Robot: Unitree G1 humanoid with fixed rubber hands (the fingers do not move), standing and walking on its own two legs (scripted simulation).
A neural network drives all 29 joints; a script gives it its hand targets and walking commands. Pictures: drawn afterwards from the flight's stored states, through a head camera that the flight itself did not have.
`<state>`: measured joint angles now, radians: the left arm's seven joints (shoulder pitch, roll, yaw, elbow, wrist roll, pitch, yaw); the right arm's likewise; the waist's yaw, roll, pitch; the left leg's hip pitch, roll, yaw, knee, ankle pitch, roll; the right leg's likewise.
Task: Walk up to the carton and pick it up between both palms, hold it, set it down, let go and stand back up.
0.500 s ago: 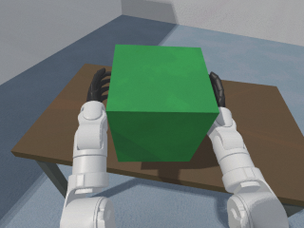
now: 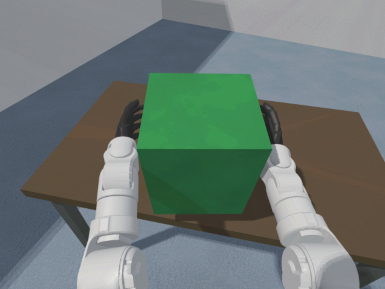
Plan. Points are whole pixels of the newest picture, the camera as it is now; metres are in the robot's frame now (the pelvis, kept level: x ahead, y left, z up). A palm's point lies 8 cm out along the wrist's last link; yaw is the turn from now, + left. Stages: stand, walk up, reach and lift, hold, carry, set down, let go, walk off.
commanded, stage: set down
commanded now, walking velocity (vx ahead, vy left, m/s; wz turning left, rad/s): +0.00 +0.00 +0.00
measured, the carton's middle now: (199, 148) +0.39 +0.00 +0.11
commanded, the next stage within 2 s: none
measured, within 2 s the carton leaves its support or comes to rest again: rests again in 1.50 s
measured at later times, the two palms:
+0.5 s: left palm (136, 141) +0.40 +0.14 +0.12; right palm (272, 146) +0.39 -0.16 +0.11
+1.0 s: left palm (144, 146) +0.41 +0.13 +0.09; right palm (275, 153) +0.39 -0.18 +0.09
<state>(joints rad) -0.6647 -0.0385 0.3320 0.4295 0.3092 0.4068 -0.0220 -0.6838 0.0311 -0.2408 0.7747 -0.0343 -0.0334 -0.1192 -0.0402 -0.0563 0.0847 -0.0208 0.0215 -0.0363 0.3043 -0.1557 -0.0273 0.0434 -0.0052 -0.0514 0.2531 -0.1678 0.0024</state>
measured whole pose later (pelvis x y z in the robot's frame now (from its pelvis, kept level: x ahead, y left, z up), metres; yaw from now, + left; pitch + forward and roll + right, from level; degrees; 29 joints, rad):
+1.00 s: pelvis +0.01 +0.00 +0.00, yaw -3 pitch +0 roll +0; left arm -0.72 -0.07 0.42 0.75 0.32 0.17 0.01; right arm -0.68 0.06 -0.46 0.87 -0.23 -0.11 -0.05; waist -0.02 -0.02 0.02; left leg -0.13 0.04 0.03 0.28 -0.15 -0.02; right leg -0.09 -0.01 -0.03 0.25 -0.15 0.01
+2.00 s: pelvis +0.01 +0.00 +0.00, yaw -3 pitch +3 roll +0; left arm -0.69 -0.09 0.48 0.83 0.35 -0.01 -0.01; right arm -0.65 0.10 -0.56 0.87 -0.36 -0.22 -0.02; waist 0.01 -0.01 0.01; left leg -0.18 0.04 0.06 0.28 -0.14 -0.02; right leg -0.15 -0.01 -0.05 0.25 -0.15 0.01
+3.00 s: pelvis +0.01 +0.01 +0.00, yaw -5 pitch +4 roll +0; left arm -0.70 -0.02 0.39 0.89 0.31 -0.07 0.05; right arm -0.67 0.03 -0.41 0.98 -0.23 -0.25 -0.05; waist 0.01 -0.04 0.04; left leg -0.23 0.06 0.10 0.33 -0.16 -0.01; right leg -0.21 -0.01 -0.03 0.29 -0.16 0.01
